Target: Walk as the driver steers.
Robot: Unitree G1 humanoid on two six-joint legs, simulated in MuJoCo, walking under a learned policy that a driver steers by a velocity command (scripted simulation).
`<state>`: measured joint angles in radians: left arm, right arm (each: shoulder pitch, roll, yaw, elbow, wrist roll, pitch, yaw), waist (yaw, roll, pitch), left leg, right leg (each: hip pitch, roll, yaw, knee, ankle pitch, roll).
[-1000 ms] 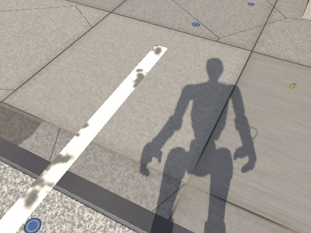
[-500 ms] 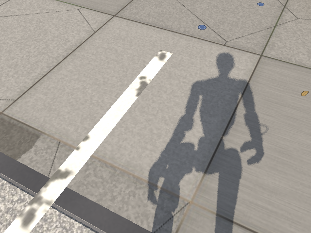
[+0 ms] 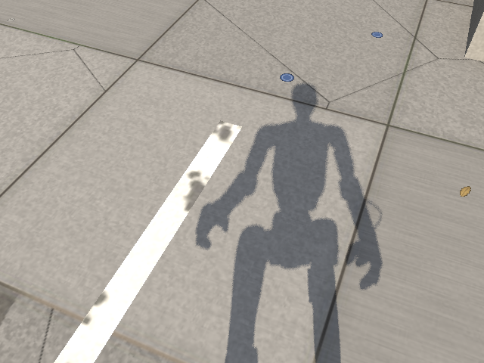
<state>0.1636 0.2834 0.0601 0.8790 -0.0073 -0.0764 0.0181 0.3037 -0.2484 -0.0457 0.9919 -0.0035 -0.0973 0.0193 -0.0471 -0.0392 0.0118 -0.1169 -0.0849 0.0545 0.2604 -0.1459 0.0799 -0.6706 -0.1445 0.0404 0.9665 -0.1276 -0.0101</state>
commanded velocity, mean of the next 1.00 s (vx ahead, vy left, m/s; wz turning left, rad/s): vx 0.15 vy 0.00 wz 0.00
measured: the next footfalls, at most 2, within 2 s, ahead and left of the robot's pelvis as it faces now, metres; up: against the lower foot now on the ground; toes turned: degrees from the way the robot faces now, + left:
right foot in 0.24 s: +0.33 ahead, -0.15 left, +0.00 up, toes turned -2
left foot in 0.58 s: +0.31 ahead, +0.09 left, +0.00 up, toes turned +0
